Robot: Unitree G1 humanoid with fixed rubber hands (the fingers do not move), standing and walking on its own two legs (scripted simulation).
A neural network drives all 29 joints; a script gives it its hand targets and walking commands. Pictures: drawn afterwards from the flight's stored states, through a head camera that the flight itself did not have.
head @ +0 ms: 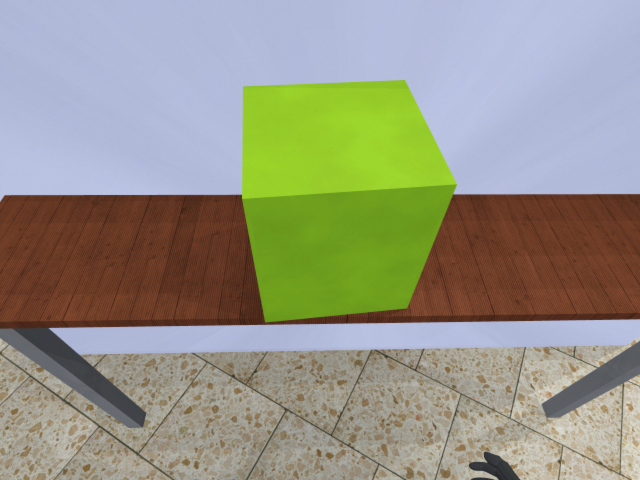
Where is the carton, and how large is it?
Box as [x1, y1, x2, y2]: [242, 80, 456, 321]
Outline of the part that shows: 404,80 243,86 242,200 265,321 406,308 456,183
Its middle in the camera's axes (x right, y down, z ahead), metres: +0.01 -0.04 +0.53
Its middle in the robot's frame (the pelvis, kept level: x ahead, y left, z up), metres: +0.45 -0.01 +0.08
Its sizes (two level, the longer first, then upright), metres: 0.210 0.200 0.250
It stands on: a table, 0.72 m high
